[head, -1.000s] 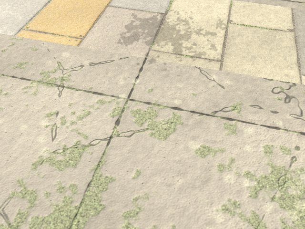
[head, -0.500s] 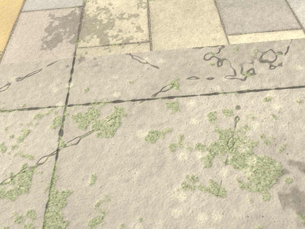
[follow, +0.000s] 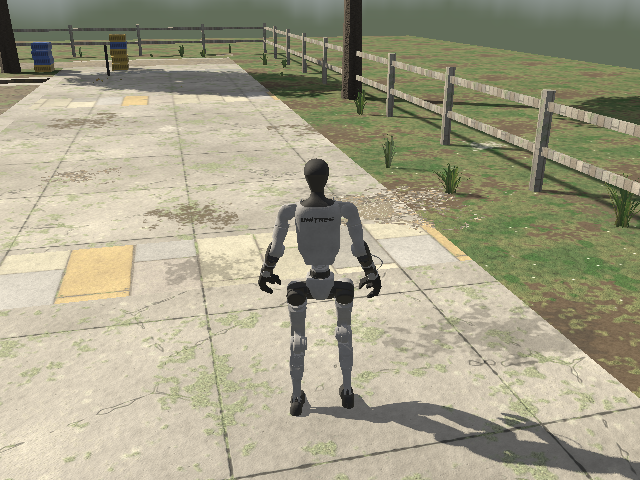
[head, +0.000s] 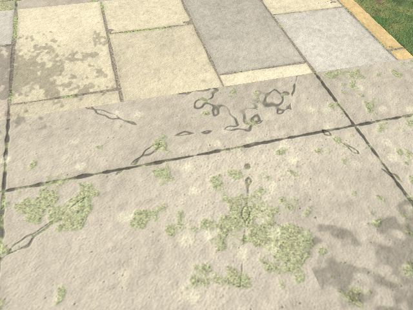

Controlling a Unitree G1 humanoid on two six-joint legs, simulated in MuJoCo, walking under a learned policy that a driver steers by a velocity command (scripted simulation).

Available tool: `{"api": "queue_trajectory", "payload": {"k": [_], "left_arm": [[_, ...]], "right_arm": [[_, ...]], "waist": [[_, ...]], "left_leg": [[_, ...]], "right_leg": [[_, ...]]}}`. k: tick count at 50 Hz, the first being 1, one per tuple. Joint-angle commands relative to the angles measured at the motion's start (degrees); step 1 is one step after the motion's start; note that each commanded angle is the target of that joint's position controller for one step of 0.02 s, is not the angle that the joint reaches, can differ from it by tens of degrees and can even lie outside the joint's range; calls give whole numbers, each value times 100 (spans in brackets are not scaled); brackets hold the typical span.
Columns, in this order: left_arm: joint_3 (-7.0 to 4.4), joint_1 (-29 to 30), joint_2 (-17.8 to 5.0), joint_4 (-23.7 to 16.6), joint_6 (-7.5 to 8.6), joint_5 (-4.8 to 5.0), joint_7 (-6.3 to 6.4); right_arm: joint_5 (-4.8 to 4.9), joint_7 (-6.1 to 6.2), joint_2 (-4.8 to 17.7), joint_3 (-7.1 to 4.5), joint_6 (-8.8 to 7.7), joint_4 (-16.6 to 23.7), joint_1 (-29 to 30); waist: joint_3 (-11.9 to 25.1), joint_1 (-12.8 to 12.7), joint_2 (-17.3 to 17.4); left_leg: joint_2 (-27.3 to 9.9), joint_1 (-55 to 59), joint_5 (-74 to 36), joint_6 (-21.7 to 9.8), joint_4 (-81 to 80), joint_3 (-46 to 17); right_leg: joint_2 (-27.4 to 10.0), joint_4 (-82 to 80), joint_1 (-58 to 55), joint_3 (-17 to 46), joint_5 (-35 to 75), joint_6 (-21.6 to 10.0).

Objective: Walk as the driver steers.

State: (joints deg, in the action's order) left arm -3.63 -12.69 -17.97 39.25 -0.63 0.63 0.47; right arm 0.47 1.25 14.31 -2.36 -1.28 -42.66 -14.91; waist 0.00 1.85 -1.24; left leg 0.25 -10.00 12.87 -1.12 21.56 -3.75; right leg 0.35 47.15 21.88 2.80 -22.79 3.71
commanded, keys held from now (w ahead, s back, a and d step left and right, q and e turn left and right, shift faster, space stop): w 0.08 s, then w+q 0.92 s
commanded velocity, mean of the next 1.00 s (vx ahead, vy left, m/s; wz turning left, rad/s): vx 0.45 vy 0.00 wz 0.38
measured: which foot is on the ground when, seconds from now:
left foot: down 0.00-0.12, up 0.14-0.58, down 0.60-1.00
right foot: up 0.00-0.10, down 0.12-0.58, up 0.60-1.00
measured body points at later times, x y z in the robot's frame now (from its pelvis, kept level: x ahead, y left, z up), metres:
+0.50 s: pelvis +0.17 -0.02 -0.02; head +0.21 -0.02 +0.43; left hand +0.12 +0.25 -0.14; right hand +0.41 -0.21 -0.11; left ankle +0.34 +0.14 -0.71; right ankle +0.02 -0.14 -0.75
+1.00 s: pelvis +0.45 +0.07 -0.01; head +0.48 +0.10 +0.44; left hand +0.56 +0.38 -0.08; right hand +0.63 -0.17 -0.11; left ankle +0.35 +0.12 -0.75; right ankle +0.70 +0.00 -0.71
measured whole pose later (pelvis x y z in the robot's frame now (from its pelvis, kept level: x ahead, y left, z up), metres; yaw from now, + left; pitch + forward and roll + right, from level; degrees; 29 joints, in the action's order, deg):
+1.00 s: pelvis +0.45 +0.07 -0.01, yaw +27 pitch +2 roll +0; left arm -1.4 -3.2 -16.7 36.5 5.8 -0.3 -0.5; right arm 1.6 0.4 17.2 -3.4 -2.3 -41.0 -19.4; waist -2.0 4.9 -2.3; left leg 7.8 -6.8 17.4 -5.0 23.3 -10.9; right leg -2.5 32.1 34.9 6.4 2.3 3.9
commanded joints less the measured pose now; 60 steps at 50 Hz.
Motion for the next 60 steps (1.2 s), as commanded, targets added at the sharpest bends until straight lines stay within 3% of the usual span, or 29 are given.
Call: {"api": "queue_trajectory", "payload": {"k": [1,4,5,6,7,8,9,10,14,19,24,27,29,30,31,32,33,34,36,40,45,50,53,54,55,56,57,59,60], "left_arm": [[-11,687,-247,-570,304,35,-56],[-49,176,-306,-337,410,70,-103],[-81,-86,-340,-233,422,68,-83],[-122,-596,-436,-138,435,74,-28],[-190,-1391,-753,-43,432,1,46],[-396,-1628,-1461,71,439,-94,-18],[-297,-1452,-1026,62,523,-100,-49],[-180,-1185,-654,42,591,-80,-53],[-95,-715,-356,28,649,-123,-50],[-105,-639,-447,173,673,-120,-19],[-148,-1052,-700,519,584,-8,36],[-212,-973,-966,531,447,-2,106],[-225,-851,-1055,458,348,-6,166],[-170,-898,-963,329,393,-55,191],[120,-1629,-3,39,544,-206,52],[45,-1009,-559,-30,776,-22,-42],[-19,-371,-768,-284,866,194,-79],[23,-212,-687,-349,923,142,-50],[-32,-330,-696,-267,860,-61,-1],[9,-330,-504,-299,624,-215,30],[129,941,-213,-624,674,-172,-5],[26,1415,-483,-770,788,-35,-139],[-110,619,-664,-556,855,-48,-145],[-186,-6,-846,-480,888,-136,-109],[-291,-757,-1283,-398,881,-262,-76],[-351,-1219,-1253,-84,797,-116,-153],[-222,-1001,-776,-166,773,3,-161],[-112,-486,-495,-188,687,-78,-139],[-66,-353,-384,-163,687,-108,-134]], "right_arm": [[49,-2,1240,-315,-82,293,-66],[145,-73,1253,-293,-60,286,-14],[139,-92,1120,-239,-64,267,-67],[97,-119,818,-135,-103,298,36],[-3,-177,263,39,-169,460,330],[140,-131,408,-9,-278,791,443],[234,-99,927,-164,-321,722,470],[270,-137,1012,-217,-321,619,338],[140,-245,683,-189,-265,420,268],[86,-315,446,-83,-230,680,775],[103,-536,330,13,-280,1100,1617],[104,-587,645,-128,-241,1173,1313],[134,-502,1139,-398,-172,880,-127],[132,-371,1467,-546,-82,709,-989],[111,-318,1997,-588,-110,779,-777],[80,-299,1552,-491,-164,886,-990],[28,-298,1318,-421,-217,812,-759],[62,-298,1226,-389,-250,836,-374],[-45,-285,1004,-313,-280,995,220],[20,-211,1044,-318,-326,846,233],[91,-80,1190,-345,-221,595,-194],[143,-36,1176,-342,-115,402,-561],[77,-38,1025,-296,-77,358,-462],[30,-71,758,-193,-99,392,-486],[41,-76,444,-80,-143,476,-966],[148,-65,511,-44,-191,438,-1401],[192,-67,1018,-154,-204,418,-1008],[73,-80,1043,-168,-221,639,-13],[12,-99,967,-183,-236,676,132]], "waist": [[-162,210,1174],[-165,-122,995],[-110,-279,855],[122,-558,728],[495,-911,-219],[283,-884,-1390],[-177,-850,-831],[-467,-684,-813],[-552,-449,-515],[-656,-491,-345],[-863,-678,-209],[-267,-279,-516],[629,547,-497],[1132,937,-23],[1750,56,1554],[2437,566,952],[1418,563,663],[756,267,119],[301,-212,62],[36,-373,254],[-75,121,447],[13,240,661],[245,-193,885],[826,-488,711],[1713,-544,-319],[1981,-501,-1728],[1183,-623,-941],[89,-565,-175],[-99,-439,-176]], "left_leg": [[-1166,147,1015,-1076,-1086,-1285],[-1151,-454,1051,-1049,-855,-1198],[-1041,-839,997,-928,-647,-1197],[-823,-1435,1032,-670,-151,-1046],[-227,-2314,1394,-248,1550,-428],[122,-3464,2002,-99,2779,93],[-200,-3819,1875,-134,3715,-347],[-265,-4063,1311,-213,4004,-525],[-425,-3884,-144,-63,4137,-395],[-402,-3343,-1339,203,2793,41],[-286,-2942,-1498,-122,1502,595],[188,-2217,-737,-505,1421,993],[551,-175,-748,-865,1176,1012],[34,1631,-649,-1114,1098,26],[-1610,3483,374,-2210,687,-3348],[-1901,3582,1150,-2388,-224,-4610],[-1703,2874,895,-2009,-460,-3725],[-1436,1878,279,-1814,-525,-3002],[-1011,557,-958,-1667,-705,-2169],[-743,-548,-1792,-1700,-968,-1489],[-270,-813,-1216,-1223,-727,-1102],[-586,59,-749,-1078,-95,-1945],[-626,362,-1516,-870,605,-2019],[-352,99,-1622,-689,1601,-1729],[326,-1422,-384,-283,3433,-1041],[601,-2804,2001,-45,4818,-664],[280,-3359,1748,-24,5283,-866],[-91,-3392,964,-10,5083,-491],[-296,-3245,706,-12,4729,-419]], "right_leg": [[45,-1027,129,-355,-56,-158],[158,-2298,-1057,-529,960,-438],[162,-2575,-1733,-479,1119,-521],[-182,-2604,-2675,-116,1083,-621],[-1308,-2907,-3633,1184,582,-885],[-2390,-3519,-3393,3017,-795,-1653],[-2388,-3670,-3020,3128,-1473,-1858],[-2083,-3712,-2949,2626,-1379,-1657],[-1438,-3877,-2508,729,1433,-1246],[-1178,-4080,-1897,-507,2588,-1214],[-1458,-3956,-2327,-968,3428,-1138],[-1562,-2823,-2971,-1215,6491,-967],[-1408,-825,-2454,-1356,7150,-781],[-1172,813,-1045,-1282,5377,-599],[74,3039,1454,-782,-850,-261],[175,3664,1932,472,-1041,-336],[-109,3464,2340,472,-458,-425],[-364,2900,2191,394,53,-475],[-642,2279,1516,372,426,-394],[-691,1416,1221,119,858,-13],[-281,-824,843,-18,2684,99],[-20,-1826,585,238,2428,-56],[-26,-2214,-375,32,2049,-455],[-462,-2133,-1538,343,2040,-778],[-1638,-2099,-3604,2107,1649,-1523],[-2415,-2764,-4283,4222,236,-2126],[-2262,-3014,-3750,4065,-684,-1939],[-1743,-3211,-2413,2592,160,-1646],[-1531,-3338,-2021,2165,751,-1598]]}}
